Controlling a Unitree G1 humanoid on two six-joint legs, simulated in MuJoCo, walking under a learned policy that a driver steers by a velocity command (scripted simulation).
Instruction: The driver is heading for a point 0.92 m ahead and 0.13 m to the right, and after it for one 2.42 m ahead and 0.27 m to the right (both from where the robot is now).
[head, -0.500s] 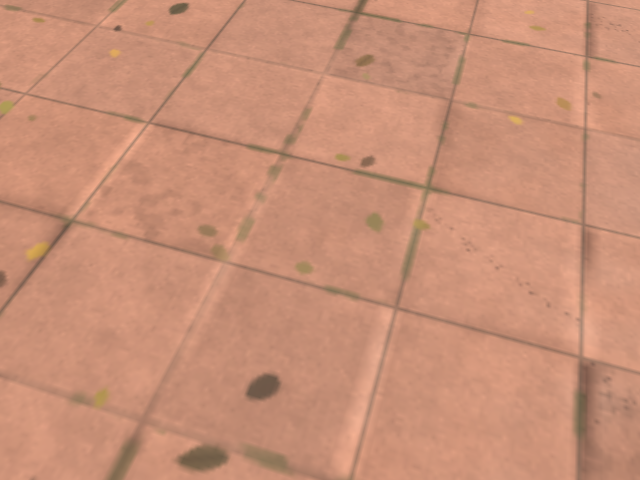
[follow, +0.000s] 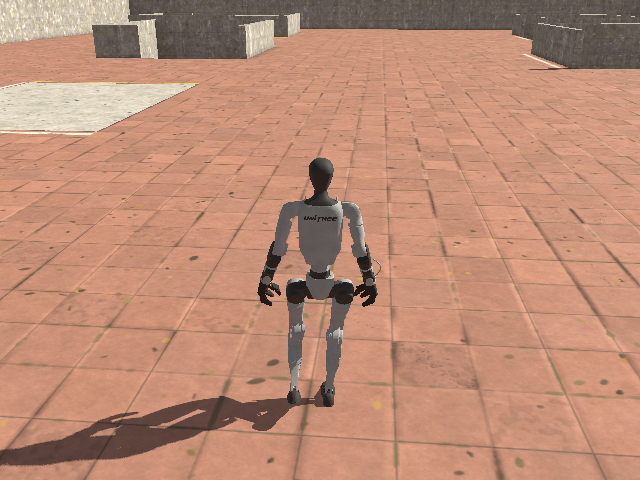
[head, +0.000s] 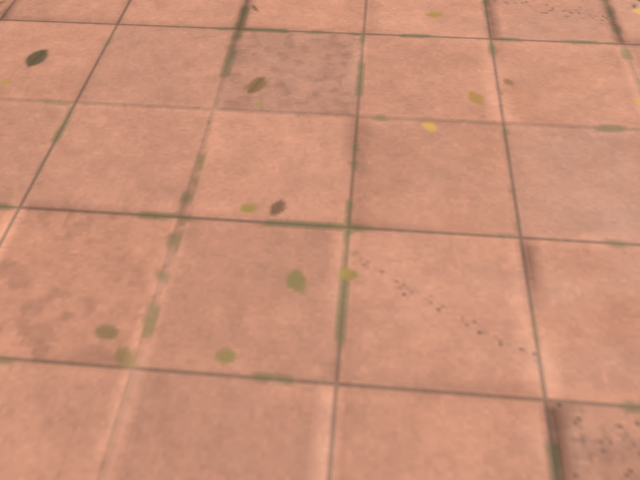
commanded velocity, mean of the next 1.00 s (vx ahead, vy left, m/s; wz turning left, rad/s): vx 0.40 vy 0.00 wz -0.44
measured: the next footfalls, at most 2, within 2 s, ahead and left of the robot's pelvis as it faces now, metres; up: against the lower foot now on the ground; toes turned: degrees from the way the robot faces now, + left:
left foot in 0.38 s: +0.39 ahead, +0.11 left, +0.00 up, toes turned -15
right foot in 0.84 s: +0.52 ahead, -0.17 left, +0.00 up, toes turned -26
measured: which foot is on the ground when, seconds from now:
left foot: up 0.00-0.36, down 0.38-0.86, up 0.88-1.00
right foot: down 0.00-0.40, up 0.42-0.82, down 0.84-1.00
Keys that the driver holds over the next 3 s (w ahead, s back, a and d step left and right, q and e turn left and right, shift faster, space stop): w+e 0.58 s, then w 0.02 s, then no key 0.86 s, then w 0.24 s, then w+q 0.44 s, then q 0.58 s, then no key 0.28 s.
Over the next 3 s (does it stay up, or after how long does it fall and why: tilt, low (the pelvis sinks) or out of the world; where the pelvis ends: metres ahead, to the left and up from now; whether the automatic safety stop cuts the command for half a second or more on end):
stays up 0.91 -0.26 0.01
